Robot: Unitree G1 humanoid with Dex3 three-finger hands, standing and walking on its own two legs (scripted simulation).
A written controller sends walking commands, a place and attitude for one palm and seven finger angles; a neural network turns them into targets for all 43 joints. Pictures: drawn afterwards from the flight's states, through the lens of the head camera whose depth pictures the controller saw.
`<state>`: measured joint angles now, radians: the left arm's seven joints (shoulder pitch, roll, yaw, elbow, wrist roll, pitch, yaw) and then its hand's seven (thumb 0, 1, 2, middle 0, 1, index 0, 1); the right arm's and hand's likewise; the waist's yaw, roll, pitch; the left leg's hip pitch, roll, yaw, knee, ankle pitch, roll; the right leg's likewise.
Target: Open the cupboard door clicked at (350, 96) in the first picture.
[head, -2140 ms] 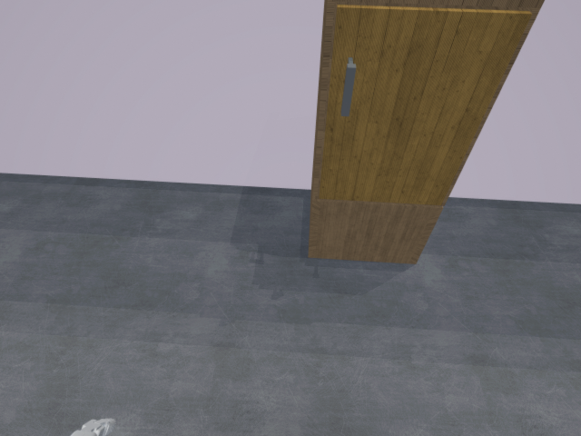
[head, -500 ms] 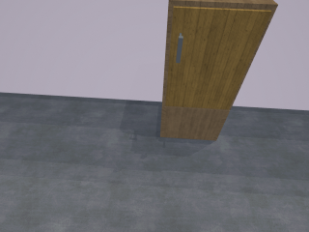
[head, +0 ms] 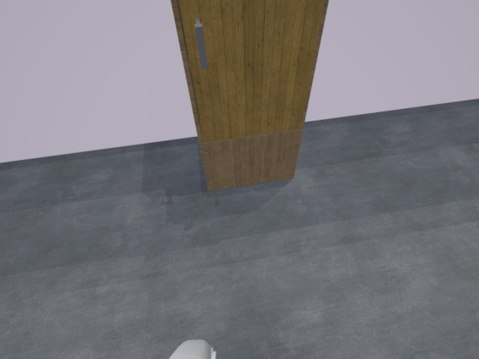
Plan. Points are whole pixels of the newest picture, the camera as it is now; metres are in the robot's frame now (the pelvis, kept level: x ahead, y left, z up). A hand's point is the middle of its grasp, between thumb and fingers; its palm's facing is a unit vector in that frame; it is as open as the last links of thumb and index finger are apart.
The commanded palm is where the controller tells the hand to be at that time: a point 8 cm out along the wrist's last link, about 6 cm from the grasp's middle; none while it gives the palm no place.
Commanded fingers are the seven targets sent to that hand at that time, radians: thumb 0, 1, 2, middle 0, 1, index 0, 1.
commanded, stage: walk to a spot facing it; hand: left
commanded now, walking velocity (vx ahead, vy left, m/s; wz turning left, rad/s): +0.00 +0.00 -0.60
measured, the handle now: (200, 44) +0.91 +0.20 +0.04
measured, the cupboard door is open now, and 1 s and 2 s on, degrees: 0 0 0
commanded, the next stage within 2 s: none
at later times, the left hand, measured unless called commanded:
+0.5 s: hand out of the picture +0.13 +0.25 -0.16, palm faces -0.26 -0.94 -0.21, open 7.4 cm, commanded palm none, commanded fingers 0.00 0.90 0.90 -0.20 -0.30 -0.20 -0.30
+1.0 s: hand (170, 334) +0.18 +0.17 -0.17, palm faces -0.55 -0.81 -0.19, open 7.4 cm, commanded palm none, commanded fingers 0.00 0.90 0.90 -0.20 -0.30 -0.20 -0.30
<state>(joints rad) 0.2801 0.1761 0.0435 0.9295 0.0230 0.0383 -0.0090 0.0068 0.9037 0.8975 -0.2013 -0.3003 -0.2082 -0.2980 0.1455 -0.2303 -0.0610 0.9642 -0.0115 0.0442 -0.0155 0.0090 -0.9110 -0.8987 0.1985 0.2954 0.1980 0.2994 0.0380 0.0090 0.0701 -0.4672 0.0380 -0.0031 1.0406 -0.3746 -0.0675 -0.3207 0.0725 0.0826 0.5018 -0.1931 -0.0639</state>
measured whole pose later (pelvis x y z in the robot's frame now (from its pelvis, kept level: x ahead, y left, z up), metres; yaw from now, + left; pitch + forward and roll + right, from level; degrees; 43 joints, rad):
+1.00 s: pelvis +0.01 +0.05 +0.00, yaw -37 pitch +0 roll -1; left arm 0.24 0.22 0.06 0.93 0.03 0.03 -0.03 0.01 0.90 0.90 -0.20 -0.30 -0.21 -0.30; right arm 0.25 -0.24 -0.06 0.91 -0.02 0.01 0.01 0.01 -0.91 -0.90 0.20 0.30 0.20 0.30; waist 0.01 -0.02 0.01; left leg -0.37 0.07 0.08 0.73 -0.40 -0.07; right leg -0.25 0.02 0.10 0.51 -0.27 0.01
